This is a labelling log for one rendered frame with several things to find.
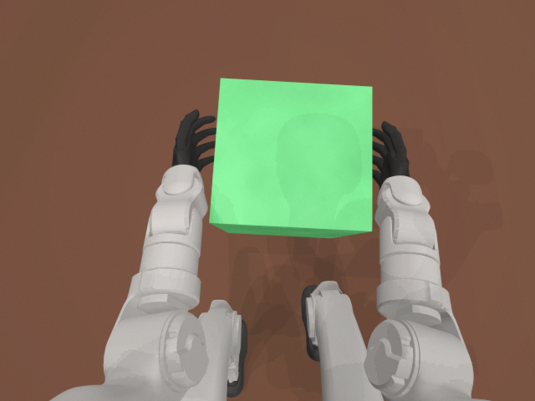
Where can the left robot upper arm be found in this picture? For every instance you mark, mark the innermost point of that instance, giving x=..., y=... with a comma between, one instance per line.
x=153, y=357

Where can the right robot forearm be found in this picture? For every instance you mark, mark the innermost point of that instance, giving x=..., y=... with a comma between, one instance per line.
x=410, y=276

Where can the right robot upper arm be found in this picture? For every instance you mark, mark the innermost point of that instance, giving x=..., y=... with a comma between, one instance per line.
x=407, y=361

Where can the left robot forearm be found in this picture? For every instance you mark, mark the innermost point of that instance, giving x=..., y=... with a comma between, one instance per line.
x=167, y=279

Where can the robot left hand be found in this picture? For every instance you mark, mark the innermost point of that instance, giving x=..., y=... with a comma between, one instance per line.
x=186, y=151

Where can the robot left thigh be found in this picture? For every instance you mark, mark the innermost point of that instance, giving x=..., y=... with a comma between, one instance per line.
x=223, y=341

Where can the carton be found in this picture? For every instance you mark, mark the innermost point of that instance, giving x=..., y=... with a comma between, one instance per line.
x=292, y=159

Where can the robot left shin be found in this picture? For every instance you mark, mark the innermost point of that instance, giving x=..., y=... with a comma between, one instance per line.
x=233, y=364

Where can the robot right hand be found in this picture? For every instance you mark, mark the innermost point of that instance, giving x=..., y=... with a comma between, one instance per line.
x=393, y=152

